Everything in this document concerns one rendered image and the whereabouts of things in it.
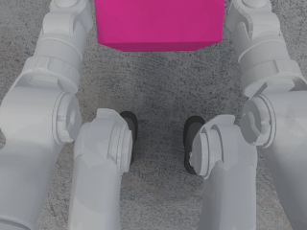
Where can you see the robot left forearm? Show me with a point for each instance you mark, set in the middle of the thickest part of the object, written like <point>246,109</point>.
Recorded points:
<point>59,50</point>

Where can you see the robot right forearm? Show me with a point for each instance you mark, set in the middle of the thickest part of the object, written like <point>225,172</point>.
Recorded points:
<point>261,49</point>

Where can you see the robot left shin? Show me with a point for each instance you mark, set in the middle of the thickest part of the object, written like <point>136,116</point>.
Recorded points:
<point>102,113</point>

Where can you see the carton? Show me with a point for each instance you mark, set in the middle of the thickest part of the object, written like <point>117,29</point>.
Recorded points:
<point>159,25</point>

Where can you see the robot right upper arm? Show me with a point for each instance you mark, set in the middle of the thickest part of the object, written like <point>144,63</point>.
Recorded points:
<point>277,124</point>

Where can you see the robot left upper arm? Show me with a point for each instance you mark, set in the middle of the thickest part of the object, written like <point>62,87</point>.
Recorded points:
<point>36,123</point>

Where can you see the robot right shin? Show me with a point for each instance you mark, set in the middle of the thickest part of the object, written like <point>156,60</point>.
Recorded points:
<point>223,119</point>

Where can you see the robot shin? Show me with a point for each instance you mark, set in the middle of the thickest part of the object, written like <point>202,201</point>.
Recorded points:
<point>223,119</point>
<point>102,113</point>

